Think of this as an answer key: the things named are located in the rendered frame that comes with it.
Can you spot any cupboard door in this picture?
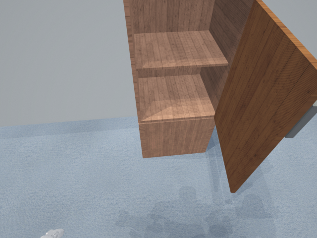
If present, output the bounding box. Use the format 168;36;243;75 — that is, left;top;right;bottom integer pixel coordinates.
214;0;317;193

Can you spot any handle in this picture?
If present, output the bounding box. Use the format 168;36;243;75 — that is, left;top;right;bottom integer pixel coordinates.
285;100;317;138

